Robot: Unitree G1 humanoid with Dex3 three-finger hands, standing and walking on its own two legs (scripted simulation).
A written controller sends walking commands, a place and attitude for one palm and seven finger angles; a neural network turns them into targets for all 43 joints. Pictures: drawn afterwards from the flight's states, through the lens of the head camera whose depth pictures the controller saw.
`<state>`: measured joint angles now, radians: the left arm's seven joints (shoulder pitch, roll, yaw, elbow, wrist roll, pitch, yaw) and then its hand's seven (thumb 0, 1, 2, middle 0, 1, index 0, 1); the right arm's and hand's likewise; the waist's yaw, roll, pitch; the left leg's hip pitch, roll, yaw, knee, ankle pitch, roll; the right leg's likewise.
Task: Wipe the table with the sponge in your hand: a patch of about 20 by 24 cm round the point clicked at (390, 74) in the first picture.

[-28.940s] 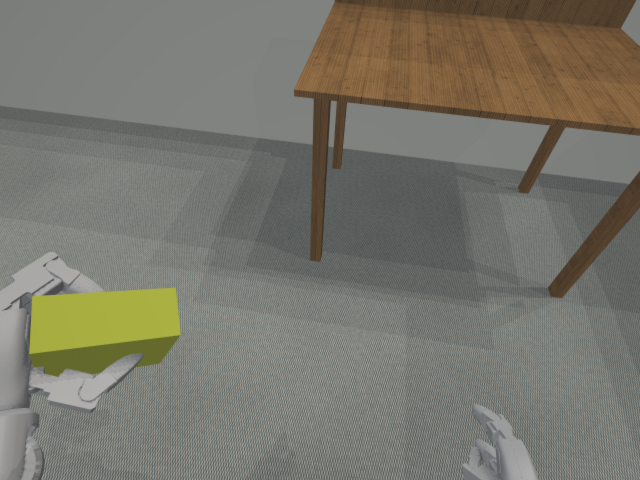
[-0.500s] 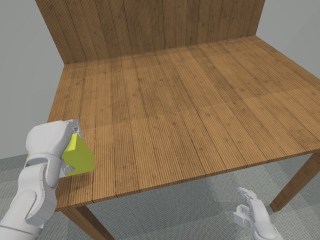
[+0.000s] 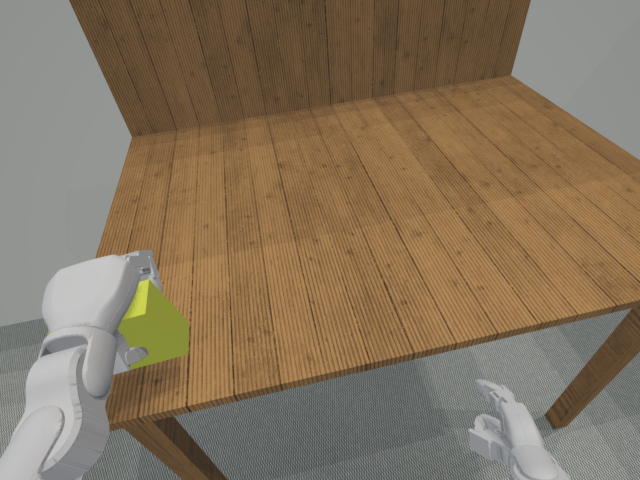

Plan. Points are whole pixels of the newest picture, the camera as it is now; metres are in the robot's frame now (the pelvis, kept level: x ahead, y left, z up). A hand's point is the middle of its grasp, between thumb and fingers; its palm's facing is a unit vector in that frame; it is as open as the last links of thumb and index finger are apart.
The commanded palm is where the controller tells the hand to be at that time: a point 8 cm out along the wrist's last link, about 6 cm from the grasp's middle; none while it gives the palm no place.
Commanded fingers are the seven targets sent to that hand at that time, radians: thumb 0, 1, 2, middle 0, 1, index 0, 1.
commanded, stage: lower the sponge onto the table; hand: left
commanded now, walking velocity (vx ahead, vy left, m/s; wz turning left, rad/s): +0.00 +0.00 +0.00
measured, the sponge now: (133, 336) +0.22 +0.29 +0.08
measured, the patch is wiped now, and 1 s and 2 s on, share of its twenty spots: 0.00 0.00 0.15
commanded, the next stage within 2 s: wipe forward along the first lane in 1.30 s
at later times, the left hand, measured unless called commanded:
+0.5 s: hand (143, 327) +0.23 +0.27 +0.10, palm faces +0.03 -0.09 -1.00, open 9.1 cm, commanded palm +0.21 +0.27 +0.17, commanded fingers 0.00 0.10 1.30 -1.20 -1.60 -1.20 -1.60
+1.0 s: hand (150, 335) +0.23 +0.27 +0.08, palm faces +0.00 -0.11 -0.99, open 9.1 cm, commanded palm +0.21 +0.27 +0.15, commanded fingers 0.00 0.10 1.30 -1.20 -1.60 -1.20 -1.60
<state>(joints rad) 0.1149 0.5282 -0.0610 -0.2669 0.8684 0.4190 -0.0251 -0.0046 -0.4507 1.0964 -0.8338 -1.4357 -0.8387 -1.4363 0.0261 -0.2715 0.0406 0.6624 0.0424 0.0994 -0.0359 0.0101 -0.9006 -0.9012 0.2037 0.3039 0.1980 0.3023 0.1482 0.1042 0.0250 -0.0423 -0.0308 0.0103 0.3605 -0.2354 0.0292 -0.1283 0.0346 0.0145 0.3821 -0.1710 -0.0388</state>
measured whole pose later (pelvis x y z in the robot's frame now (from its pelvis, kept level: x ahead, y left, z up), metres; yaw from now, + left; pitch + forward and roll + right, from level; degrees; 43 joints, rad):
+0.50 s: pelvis -0.01 -0.01 +0.00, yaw +0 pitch -5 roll +1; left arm 0.07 0.50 -0.10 -0.14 0.89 0.39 -0.02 0.00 -0.45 1.10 -0.83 -1.44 -0.84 -1.44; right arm 0.03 -0.27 0.04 0.67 0.04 0.09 -0.05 0.01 -0.90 -0.90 0.20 0.30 0.20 0.30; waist 0.13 0.10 0.03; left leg -0.06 -0.03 0.01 0.36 -0.22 0.02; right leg -0.15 0.04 0.02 0.39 -0.15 -0.05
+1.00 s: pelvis +0.01 -0.01 +0.00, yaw +0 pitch -3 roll +0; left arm 0.15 0.47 -0.08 -0.13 0.89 0.38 0.03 0.00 -0.45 1.10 -0.83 -1.44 -0.84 -1.44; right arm 0.03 -0.28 0.02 0.67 0.04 0.09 -0.04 0.01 -0.90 -0.90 0.20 0.30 0.20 0.30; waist 0.13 0.10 0.01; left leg -0.06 -0.01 0.01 0.38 -0.25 0.02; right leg -0.15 0.05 0.02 0.40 -0.18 -0.05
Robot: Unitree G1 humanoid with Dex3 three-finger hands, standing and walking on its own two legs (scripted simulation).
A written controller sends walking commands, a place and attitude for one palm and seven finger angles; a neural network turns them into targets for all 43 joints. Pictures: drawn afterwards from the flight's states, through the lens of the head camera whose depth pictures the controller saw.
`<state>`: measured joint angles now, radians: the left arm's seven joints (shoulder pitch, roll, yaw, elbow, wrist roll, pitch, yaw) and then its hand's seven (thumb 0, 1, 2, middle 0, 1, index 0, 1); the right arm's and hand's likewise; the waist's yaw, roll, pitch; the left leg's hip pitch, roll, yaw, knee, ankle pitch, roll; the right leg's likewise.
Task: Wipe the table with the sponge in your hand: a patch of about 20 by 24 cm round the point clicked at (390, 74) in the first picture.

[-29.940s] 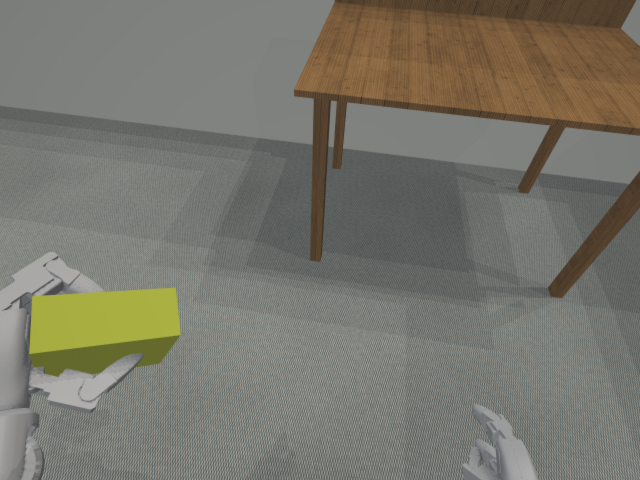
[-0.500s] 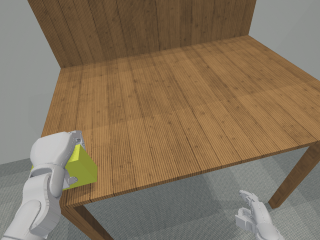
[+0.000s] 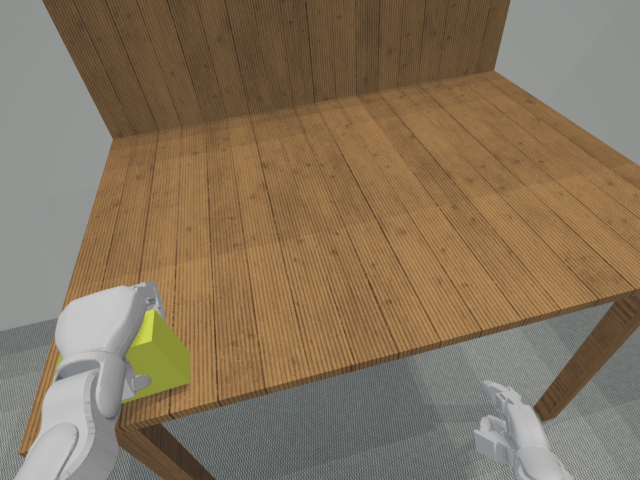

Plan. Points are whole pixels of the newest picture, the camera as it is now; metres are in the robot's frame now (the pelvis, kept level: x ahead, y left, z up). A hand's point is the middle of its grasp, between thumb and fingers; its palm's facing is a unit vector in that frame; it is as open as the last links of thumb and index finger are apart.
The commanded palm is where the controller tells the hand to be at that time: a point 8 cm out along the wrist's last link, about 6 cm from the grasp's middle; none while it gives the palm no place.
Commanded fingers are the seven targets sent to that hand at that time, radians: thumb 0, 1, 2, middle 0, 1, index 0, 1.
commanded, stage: lower the sponge onto the table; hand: left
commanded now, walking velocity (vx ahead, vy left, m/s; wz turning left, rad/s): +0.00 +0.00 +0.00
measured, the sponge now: (137, 366) +0.21 +0.29 +0.03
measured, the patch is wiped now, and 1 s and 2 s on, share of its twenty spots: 0.00 0.15 0.25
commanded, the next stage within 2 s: wipe forward along the first lane in 0.30 s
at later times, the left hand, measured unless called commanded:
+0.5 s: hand (123, 339) +0.23 +0.30 +0.07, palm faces -0.01 -0.10 -1.00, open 9.1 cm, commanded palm +0.22 +0.30 +0.12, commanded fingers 0.00 0.10 1.30 -1.20 -1.60 -1.20 -1.60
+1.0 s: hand (130, 313) +0.27 +0.32 +0.06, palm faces -0.06 -0.04 -1.00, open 9.1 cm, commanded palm +0.26 +0.31 +0.10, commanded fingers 0.00 0.10 1.30 -1.20 -1.60 -1.20 -1.60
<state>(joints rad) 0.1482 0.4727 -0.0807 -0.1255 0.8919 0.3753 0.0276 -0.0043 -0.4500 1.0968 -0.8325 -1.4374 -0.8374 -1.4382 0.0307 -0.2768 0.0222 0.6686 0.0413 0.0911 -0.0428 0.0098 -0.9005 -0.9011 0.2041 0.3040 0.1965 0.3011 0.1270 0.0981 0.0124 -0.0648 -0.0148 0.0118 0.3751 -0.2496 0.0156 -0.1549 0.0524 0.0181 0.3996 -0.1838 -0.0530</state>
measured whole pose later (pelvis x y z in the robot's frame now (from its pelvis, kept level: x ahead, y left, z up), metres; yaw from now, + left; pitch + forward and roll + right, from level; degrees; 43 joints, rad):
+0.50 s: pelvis +0.00 +0.01 +0.00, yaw +1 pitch -2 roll +0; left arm 0.11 0.47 -0.08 -0.06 0.91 0.33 0.04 -0.01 -0.46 1.10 -0.84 -1.43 -0.84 -1.43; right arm 0.05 -0.27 0.03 0.68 0.04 0.09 -0.05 0.01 -0.90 -0.90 0.20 0.30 0.20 0.30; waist 0.12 0.09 0.00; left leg -0.11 -0.03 0.01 0.40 -0.26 0.03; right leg -0.19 0.03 0.01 0.40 -0.19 -0.03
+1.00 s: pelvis -0.01 +0.00 +0.00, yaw +2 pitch +1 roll +0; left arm -0.15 0.48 -0.08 0.25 0.95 0.28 0.04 -0.01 -0.47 1.10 -0.86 -1.42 -0.86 -1.41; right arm 0.08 -0.28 0.02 0.70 0.06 0.08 -0.07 0.01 -0.90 -0.90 0.20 0.30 0.20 0.30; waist 0.10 0.08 -0.02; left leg -0.20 -0.03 -0.02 0.43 -0.25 0.02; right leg -0.27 0.03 -0.01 0.43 -0.19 -0.04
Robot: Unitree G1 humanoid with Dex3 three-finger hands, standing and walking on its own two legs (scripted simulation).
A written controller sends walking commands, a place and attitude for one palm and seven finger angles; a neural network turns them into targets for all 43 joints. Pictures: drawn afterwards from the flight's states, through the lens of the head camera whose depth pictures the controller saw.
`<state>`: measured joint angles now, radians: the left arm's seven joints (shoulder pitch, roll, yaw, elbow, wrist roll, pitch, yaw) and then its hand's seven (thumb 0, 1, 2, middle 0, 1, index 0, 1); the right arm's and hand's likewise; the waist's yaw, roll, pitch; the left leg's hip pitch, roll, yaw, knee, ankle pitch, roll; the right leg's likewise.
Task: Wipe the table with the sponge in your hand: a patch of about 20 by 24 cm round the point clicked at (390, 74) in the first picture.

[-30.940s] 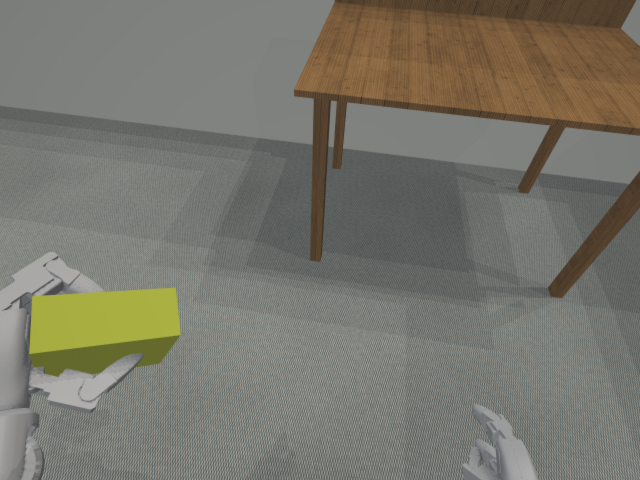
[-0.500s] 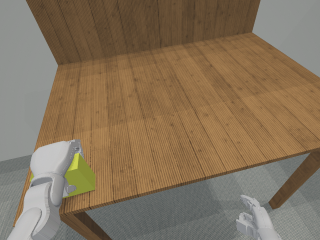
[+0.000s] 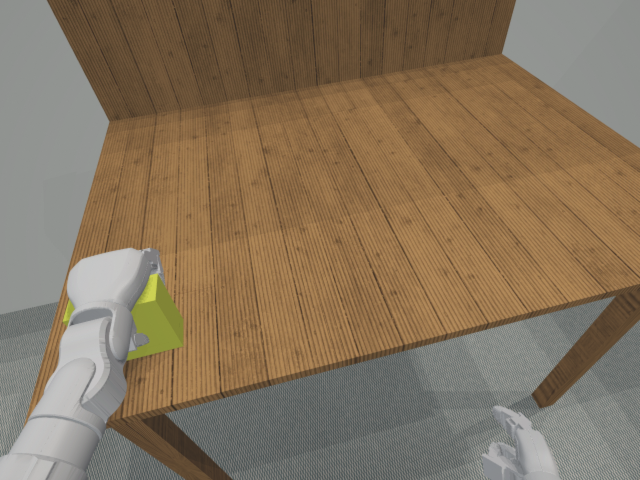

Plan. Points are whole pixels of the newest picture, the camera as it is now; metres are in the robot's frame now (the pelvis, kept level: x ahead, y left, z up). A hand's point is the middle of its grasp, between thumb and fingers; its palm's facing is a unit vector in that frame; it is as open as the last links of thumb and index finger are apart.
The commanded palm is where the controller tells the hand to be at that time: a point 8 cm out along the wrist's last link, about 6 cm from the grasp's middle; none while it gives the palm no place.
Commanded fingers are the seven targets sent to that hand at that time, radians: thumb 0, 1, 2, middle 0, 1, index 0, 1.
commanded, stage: wipe forward along the first lane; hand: left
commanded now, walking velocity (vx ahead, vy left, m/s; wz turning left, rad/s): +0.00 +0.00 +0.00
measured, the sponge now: (135, 328) +0.28 +0.31 +0.02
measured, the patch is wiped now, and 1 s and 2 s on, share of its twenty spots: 0.15 0.25 0.35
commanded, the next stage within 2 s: slide across to the middle lane in 1.02 s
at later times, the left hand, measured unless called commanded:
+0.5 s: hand (139, 266) +0.35 +0.32 +0.07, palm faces -0.13 +0.01 -0.99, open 9.1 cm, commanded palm +0.34 +0.32 +0.11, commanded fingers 0.00 0.10 1.30 -1.20 -1.60 -1.20 -1.60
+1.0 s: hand (133, 242) +0.39 +0.35 +0.06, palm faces -0.13 +0.01 -0.99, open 9.1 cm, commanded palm +0.39 +0.35 +0.11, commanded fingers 0.00 0.10 1.30 -1.20 -1.60 -1.20 -1.60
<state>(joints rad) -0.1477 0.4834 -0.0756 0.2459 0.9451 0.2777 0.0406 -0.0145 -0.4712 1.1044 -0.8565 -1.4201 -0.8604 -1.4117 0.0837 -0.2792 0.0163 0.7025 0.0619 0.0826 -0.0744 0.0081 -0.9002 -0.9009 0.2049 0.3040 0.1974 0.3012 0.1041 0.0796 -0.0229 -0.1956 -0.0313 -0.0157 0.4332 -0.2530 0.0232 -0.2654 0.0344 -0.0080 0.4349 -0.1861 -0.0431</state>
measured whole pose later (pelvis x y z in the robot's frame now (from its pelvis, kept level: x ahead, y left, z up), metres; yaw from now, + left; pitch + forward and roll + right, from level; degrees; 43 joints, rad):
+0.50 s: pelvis -0.01 -0.02 -0.01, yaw +0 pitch +6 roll +0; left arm -0.46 0.59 0.01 0.69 0.97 0.09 0.05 0.02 -0.50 1.14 -0.86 -1.40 -0.87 -1.42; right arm 0.19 -0.30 0.00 0.71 0.07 0.09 -0.09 0.01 -0.90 -0.90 0.21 0.30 0.20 0.30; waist 0.03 0.06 -0.05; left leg -0.35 -0.01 -0.02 0.53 -0.28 0.01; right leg -0.41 0.06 -0.02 0.50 -0.20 -0.06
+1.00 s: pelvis +0.00 +0.01 -0.01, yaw +0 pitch +10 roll -1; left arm -0.63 0.64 0.03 0.93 1.02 0.01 0.10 0.01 -0.50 1.14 -0.86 -1.41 -0.86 -1.43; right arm 0.23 -0.29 -0.01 0.72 0.08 0.12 -0.06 0.00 -0.90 -0.90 0.21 0.30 0.20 0.30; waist 0.00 0.05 -0.08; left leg -0.43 -0.02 -0.01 0.56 -0.29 0.03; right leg -0.48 0.04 -0.01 0.50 -0.19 -0.03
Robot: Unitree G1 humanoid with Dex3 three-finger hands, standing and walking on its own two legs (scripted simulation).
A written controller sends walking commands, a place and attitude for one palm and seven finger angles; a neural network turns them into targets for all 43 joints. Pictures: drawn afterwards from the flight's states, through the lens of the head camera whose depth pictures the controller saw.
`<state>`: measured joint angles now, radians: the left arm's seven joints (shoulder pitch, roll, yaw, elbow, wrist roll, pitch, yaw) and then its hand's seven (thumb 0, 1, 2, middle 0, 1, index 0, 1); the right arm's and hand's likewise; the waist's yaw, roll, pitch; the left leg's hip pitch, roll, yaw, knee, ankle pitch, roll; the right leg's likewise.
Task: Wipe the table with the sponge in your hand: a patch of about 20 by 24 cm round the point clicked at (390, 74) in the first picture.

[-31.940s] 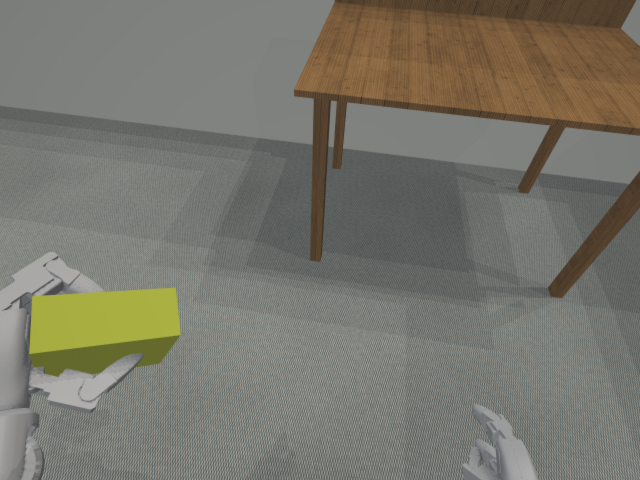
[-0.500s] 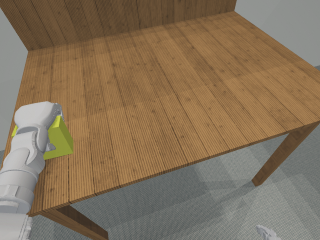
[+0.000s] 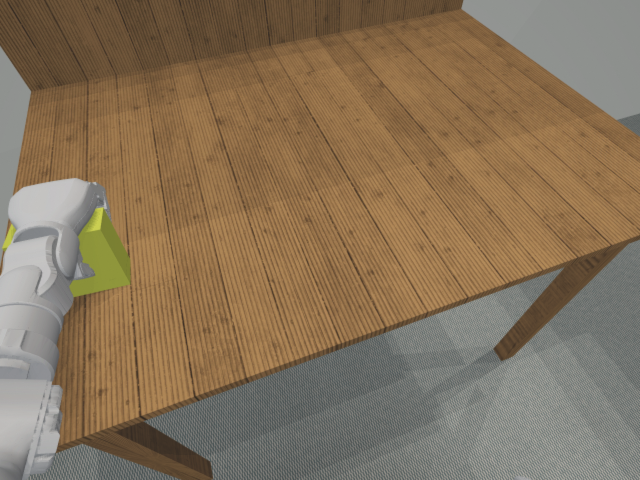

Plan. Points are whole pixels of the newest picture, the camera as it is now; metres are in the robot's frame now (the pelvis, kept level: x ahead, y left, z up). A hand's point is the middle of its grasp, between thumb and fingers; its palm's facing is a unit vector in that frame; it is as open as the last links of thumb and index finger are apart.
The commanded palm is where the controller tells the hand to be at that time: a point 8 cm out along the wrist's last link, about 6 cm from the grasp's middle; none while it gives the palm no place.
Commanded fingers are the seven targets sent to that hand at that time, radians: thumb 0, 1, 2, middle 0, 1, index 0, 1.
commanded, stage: wipe forward along the first lane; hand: left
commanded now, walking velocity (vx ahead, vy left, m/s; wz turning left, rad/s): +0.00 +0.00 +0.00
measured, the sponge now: (80, 264) +0.38 +0.36 +0.03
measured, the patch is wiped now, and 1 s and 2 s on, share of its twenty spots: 0.25 0.35 0.60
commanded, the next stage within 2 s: slide across to the middle lane in 0.02 s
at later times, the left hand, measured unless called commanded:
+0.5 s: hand (103, 216) +0.43 +0.32 +0.08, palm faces -0.07 +0.00 -1.00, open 9.1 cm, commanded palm +0.41 +0.30 +0.13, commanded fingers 0.00 0.10 1.30 -1.20 -1.60 -1.20 -1.60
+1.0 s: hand (140, 213) +0.43 +0.28 +0.07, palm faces -0.08 -0.01 -1.00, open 9.1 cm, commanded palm +0.41 +0.26 +0.12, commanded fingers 0.00 0.10 1.30 -1.20 -1.60 -1.20 -1.60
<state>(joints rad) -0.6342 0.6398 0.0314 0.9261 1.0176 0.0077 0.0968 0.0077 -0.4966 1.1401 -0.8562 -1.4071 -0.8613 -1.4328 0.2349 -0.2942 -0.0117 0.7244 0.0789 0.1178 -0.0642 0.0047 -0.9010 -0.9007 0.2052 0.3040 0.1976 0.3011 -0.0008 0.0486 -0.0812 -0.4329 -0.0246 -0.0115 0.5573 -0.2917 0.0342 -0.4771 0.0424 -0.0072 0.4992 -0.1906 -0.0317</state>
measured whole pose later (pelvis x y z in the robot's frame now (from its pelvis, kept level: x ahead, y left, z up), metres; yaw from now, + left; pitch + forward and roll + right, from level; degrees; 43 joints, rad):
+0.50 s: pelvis +0.02 +0.02 +0.00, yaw +1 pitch +9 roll -1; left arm -0.67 0.52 -0.11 0.86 0.99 0.13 0.14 0.00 -0.48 1.14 -0.83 -1.44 -0.83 -1.47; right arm 0.23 -0.26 -0.02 0.76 0.07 0.13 -0.05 0.00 -0.90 -0.90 0.21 0.30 0.20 0.30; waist 0.02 0.05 -0.09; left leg -0.36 -0.06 -0.02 0.51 -0.30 0.06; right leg -0.41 0.01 -0.01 0.46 -0.21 -0.01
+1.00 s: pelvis +0.04 +0.00 +0.01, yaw +1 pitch +8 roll -1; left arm -0.63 0.43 -0.16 0.75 0.98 0.29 0.12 0.00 -0.46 1.13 -0.81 -1.46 -0.82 -1.48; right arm 0.14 -0.27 0.00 0.72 0.07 0.16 -0.05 0.00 -0.90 -0.90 0.20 0.30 0.20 0.30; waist 0.03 0.06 -0.08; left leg -0.30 -0.03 -0.03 0.47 -0.30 0.03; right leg -0.35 0.04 -0.02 0.44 -0.22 -0.03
